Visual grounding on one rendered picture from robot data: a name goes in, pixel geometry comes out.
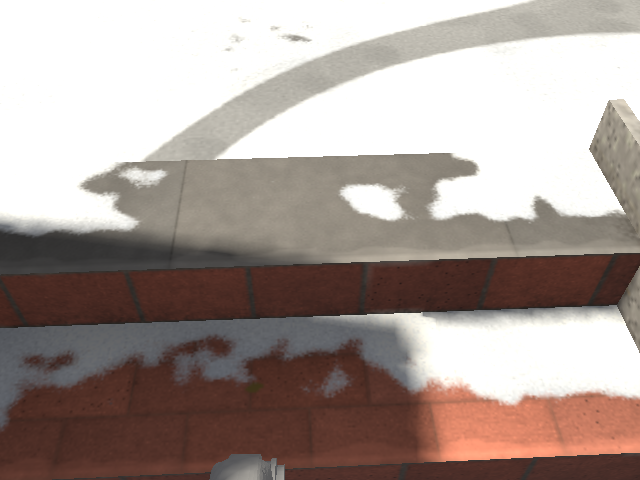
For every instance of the robot left thigh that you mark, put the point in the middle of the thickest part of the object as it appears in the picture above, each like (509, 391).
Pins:
(248, 467)

